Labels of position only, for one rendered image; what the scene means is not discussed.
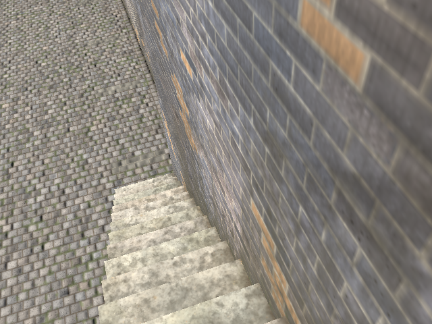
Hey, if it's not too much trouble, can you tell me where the stairs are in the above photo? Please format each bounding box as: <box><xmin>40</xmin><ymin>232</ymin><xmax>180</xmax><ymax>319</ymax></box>
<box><xmin>98</xmin><ymin>173</ymin><xmax>289</xmax><ymax>324</ymax></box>

